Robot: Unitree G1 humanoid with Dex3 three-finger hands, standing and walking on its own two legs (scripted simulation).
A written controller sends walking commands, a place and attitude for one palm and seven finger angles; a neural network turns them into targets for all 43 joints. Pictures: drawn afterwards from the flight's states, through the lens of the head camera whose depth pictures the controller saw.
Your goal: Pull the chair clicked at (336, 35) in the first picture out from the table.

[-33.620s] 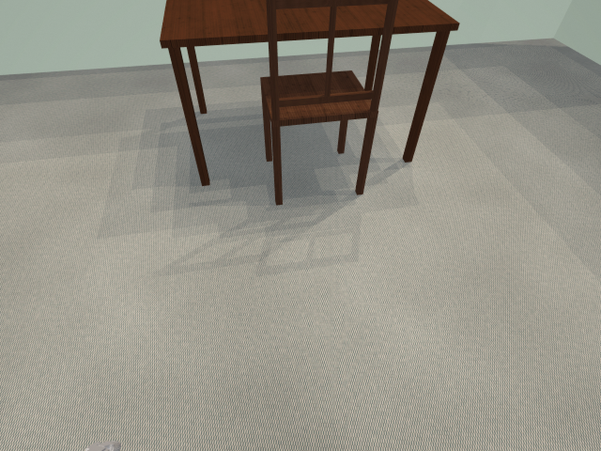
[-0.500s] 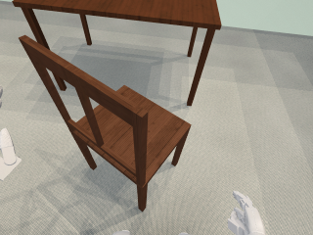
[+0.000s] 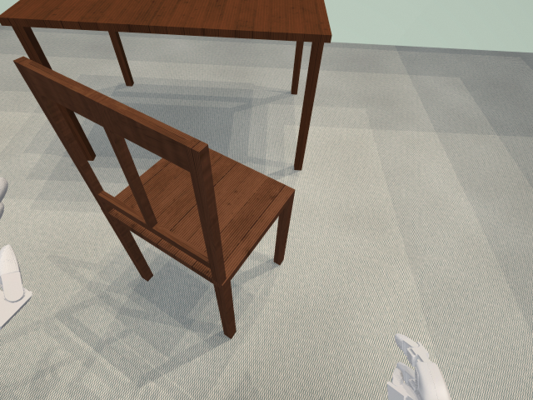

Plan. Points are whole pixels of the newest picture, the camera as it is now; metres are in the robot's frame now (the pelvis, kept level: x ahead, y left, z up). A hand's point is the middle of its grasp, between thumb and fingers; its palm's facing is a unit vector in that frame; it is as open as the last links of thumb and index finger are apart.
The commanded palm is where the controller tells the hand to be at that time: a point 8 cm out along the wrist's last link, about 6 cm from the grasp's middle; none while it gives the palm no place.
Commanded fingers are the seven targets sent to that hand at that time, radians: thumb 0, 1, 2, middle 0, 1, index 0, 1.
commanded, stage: stop stepping back and stand still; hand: left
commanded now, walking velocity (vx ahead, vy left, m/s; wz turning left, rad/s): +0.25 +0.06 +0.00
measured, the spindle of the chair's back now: (135, 183) +0.54 +0.31 -0.06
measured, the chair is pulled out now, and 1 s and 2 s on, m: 0.58 0.58 0.58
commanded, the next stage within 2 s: let the arm hang, fingers relaxed in 0.58 s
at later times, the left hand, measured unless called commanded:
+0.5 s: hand out of the picture +0.15 +0.27 +0.16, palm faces +0.47 -0.78 -0.41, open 7.4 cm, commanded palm +0.09 +0.30 +0.18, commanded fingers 0.00 0.90 0.90 -0.20 -0.30 -0.20 -0.30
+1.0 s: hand out of the picture +0.06 +0.19 -0.17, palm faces +0.11 -0.98 -0.14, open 6.8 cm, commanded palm none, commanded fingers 0.00 0.90 0.90 -0.20 -0.30 -0.20 -0.30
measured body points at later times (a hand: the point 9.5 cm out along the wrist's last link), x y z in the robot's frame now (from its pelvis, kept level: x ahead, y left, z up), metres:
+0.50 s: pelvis -0.04 +0.00 +0.00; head -0.05 +0.01 +0.45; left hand +0.12 +0.31 +0.18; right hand +0.12 -0.23 -0.08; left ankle -0.02 +0.12 -0.74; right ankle +0.01 -0.12 -0.74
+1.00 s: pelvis -0.01 +0.02 +0.00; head +0.01 +0.05 +0.45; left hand +0.05 +0.24 -0.16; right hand +0.06 -0.21 -0.14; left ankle -0.02 +0.12 -0.74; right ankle +0.01 -0.12 -0.74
